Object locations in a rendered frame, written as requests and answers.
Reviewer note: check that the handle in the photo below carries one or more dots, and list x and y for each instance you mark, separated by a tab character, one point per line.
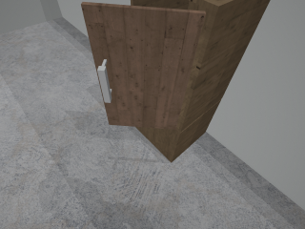
104	82

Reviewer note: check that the cupboard door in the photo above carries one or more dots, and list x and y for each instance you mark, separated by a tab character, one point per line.
150	53

